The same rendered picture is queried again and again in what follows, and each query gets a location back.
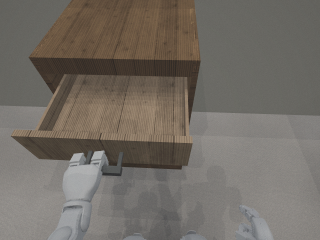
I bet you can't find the drawer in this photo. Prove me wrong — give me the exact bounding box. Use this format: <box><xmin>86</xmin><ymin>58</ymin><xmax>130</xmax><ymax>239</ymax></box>
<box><xmin>11</xmin><ymin>74</ymin><xmax>193</xmax><ymax>166</ymax></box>

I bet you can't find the handle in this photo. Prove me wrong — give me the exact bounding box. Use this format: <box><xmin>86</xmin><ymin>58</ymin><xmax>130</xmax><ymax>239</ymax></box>
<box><xmin>83</xmin><ymin>150</ymin><xmax>124</xmax><ymax>176</ymax></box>

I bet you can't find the cabinet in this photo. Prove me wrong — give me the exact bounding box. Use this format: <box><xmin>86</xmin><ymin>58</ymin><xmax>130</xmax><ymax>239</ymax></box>
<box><xmin>29</xmin><ymin>0</ymin><xmax>201</xmax><ymax>170</ymax></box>

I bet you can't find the robot right shin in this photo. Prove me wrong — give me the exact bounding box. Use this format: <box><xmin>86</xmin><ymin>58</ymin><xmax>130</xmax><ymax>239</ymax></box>
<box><xmin>186</xmin><ymin>230</ymin><xmax>196</xmax><ymax>235</ymax></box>

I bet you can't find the robot left hand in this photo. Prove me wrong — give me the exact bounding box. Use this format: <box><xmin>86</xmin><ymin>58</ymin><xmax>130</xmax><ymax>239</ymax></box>
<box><xmin>62</xmin><ymin>150</ymin><xmax>109</xmax><ymax>202</ymax></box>

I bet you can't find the robot right hand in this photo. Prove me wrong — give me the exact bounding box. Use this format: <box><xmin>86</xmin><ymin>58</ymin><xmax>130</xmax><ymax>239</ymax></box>
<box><xmin>235</xmin><ymin>204</ymin><xmax>274</xmax><ymax>240</ymax></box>

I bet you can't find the robot left forearm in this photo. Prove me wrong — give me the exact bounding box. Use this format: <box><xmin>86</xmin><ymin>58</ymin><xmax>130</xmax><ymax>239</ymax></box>
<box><xmin>47</xmin><ymin>200</ymin><xmax>92</xmax><ymax>240</ymax></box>

